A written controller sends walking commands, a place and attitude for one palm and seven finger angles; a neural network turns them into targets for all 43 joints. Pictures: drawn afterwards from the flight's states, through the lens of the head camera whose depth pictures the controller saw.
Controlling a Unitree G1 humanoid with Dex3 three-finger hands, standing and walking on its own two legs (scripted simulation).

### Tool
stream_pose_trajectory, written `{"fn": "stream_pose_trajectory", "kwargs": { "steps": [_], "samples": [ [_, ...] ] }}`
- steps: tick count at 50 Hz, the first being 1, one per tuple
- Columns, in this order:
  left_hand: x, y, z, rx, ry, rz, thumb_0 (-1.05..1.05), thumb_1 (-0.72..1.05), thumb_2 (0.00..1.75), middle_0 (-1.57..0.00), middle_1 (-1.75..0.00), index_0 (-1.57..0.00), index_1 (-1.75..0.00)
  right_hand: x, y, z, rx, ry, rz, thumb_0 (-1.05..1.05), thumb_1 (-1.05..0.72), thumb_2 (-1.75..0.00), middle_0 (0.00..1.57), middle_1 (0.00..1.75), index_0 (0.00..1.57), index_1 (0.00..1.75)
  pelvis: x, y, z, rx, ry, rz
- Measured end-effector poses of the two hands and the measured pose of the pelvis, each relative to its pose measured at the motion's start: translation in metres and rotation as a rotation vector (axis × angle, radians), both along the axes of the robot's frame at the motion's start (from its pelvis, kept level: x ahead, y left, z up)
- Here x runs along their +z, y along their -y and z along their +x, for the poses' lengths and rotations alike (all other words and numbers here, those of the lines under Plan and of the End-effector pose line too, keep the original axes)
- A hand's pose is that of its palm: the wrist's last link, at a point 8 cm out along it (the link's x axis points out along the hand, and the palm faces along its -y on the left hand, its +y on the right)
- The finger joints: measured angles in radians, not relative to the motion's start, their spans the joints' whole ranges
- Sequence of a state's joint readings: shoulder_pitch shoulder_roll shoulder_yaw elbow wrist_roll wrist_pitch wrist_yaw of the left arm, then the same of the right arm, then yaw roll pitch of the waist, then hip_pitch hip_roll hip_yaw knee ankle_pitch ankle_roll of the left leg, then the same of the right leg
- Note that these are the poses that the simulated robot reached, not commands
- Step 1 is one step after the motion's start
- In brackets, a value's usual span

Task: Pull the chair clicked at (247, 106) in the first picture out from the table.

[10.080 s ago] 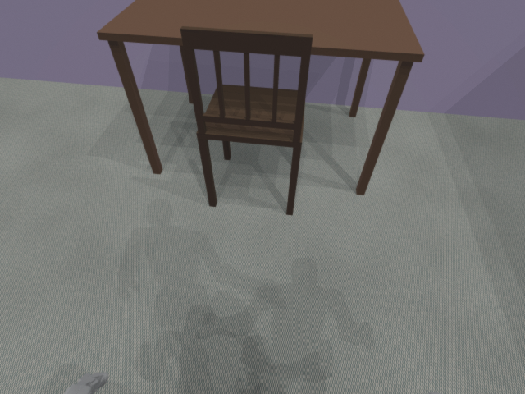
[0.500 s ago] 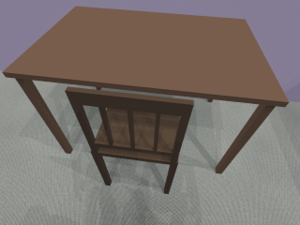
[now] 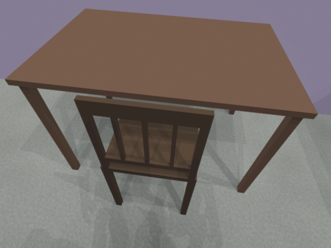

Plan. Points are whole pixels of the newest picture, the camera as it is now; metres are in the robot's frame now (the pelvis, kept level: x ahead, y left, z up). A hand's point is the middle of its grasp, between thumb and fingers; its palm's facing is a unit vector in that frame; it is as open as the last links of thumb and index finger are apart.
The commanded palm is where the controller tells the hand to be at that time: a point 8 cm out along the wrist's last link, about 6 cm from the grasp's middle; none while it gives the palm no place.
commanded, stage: come to a stop and stand still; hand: left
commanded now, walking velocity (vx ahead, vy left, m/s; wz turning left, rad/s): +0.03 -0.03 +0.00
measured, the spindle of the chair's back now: (146, 143) +0.47 +0.11 -0.11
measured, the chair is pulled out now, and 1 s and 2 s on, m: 0.00 0.00 0.00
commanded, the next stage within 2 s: look again from close up in 0.90 s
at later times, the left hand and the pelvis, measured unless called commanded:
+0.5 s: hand out of the picture +0.02 +0.21 -0.18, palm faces +0.00 -0.97 -0.23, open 7.4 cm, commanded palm none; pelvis -0.01 +0.03 -0.01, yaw -1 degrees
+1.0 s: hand out of the picture -0.03 +0.21 -0.18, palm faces -0.02 -0.98 -0.21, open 7.4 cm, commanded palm none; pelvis -0.02 +0.04 +0.00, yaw -1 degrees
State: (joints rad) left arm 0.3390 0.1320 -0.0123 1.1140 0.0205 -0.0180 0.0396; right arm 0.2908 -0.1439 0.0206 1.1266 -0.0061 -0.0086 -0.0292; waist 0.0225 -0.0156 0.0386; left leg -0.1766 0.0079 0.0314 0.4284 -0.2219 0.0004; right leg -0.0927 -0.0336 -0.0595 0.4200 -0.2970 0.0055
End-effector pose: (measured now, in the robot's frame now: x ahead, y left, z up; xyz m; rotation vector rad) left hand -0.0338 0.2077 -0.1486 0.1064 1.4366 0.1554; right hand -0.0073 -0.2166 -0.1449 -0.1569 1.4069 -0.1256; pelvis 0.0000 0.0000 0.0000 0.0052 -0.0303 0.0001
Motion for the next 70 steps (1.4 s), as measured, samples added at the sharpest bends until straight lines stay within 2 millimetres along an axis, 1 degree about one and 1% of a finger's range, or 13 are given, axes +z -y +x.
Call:
{"fn": "stream_pose_trajectory", "kwargs": {
  "steps": [2, 6, 14, 19, 23, 29, 42, 49, 56, 70],
  "samples": [
    [0.0, -0.002, -0.001, -0.01, -0.004, 0.0, 0.0, 0.9, 0.9, -0.2, -0.3, -0.2, -0.3, -0.001, -0.001, -0.001, 0.0, -0.003, 0.005, 0.01, -0.91, -0.89, 0.2, 0.3, 0.2, 0.3, -0.001, -0.001, 0.0, -0.001, -0.002, 0.0],
    [0.002, -0.014, 0.004, -0.033, 0.012, 0.032, 0.0, 0.9, 0.9, -0.2, -0.3, -0.2, -0.3, -0.006, 0.0, 0.004, -0.017, 0.031, 0.005, 0.01, -0.92, -0.89, 0.2, 0.3, 0.2, 0.3, -0.004, -0.005, -0.003, -0.002, -0.009, -0.007],
    [0.003, -0.038, 0.027, -0.046, 0.072, 0.081, 0.0, 0.9, 0.9, -0.2, -0.3, -0.2, -0.3, -0.007, -0.002, 0.02, -0.025, 0.083, -0.007, 0.01, -0.92, -0.89, 0.2, 0.3, 0.2, 0.3, -0.007, -0.014, -0.004, -0.004, 0.0, -0.011],
    [0.003, -0.045, 0.041, -0.056, 0.114, 0.081, 0.0, 0.9, 0.9, -0.19, -0.3, -0.2, -0.3, -0.006, -0.005, 0.028, -0.016, 0.111, -0.013, 0.01, -0.92, -0.89, 0.2, 0.3, 0.2, 0.3, -0.007, -0.02, -0.008, -0.008, 0.007, -0.008],
    [0.002, -0.047, 0.045, -0.066, 0.127, 0.072, 0.0, 0.9, 0.9, -0.19, -0.3, -0.2, -0.3, -0.004, -0.009, 0.03, -0.014, 0.123, -0.015, 0.01, -0.92, -0.89, 0.2, 0.3, 0.2, 0.3, -0.007, -0.024, -0.011, -0.011, 0.008, -0.006],
    [0.0, -0.049, 0.04, -0.073, 0.117, 0.056, 0.0, 0.9, 0.9, -0.2, -0.3, -0.2, -0.3, -0.001, -0.013, 0.026, -0.016, 0.12, -0.018, 0.01, -0.92, -0.89, 0.2, 0.3, 0.2, 0.3, -0.006, -0.028, -0.015, -0.016, 0.007, -0.004],
    [-0.001, -0.053, 0.011, -0.066, 0.03, 0.045, 0.0, 0.9, 0.9, -0.2, -0.3, -0.2, -0.3, -0.001, -0.022, 0.0, -0.034, 0.05, -0.013, 0.01, -0.91, -0.89, 0.2, 0.3, 0.2, 0.3, -0.004, -0.034, -0.02, -0.023, 0.002, -0.002],
    [0.001, -0.053, 0.001, -0.061, 0.001, 0.045, 0.0, 0.9, 0.9, -0.2, -0.3, -0.2, -0.3, -0.003, -0.027, -0.011, -0.044, 0.017, -0.001, 0.01, -0.91, -0.89, 0.2, 0.3, 0.2, 0.3, -0.003, -0.035, -0.021, -0.025, 0.001, -0.001],
    [0.001, -0.05, 0.0, -0.06, -0.003, 0.042, 0.0, 0.9, 0.9, -0.2, -0.3, -0.2, -0.3, -0.005, -0.029, -0.016, -0.052, 0.004, 0.008, 0.01, -0.91, -0.89, 0.2, 0.3, 0.2, 0.3, -0.003, -0.034, -0.022, -0.027, 0.001, 0.001],
    [0.0, -0.039, 0.011, -0.066, 0.022, 0.029, 0.0, 0.9, 0.9, -0.2, -0.3, -0.2, -0.3, -0.005, -0.025, -0.02, -0.064, -0.005, 0.011, 0.01, -0.91, -0.89, 0.2, 0.3, 0.2, 0.3, -0.002, -0.029, -0.021, -0.029, -0.002, 0.001]
  ]
}}
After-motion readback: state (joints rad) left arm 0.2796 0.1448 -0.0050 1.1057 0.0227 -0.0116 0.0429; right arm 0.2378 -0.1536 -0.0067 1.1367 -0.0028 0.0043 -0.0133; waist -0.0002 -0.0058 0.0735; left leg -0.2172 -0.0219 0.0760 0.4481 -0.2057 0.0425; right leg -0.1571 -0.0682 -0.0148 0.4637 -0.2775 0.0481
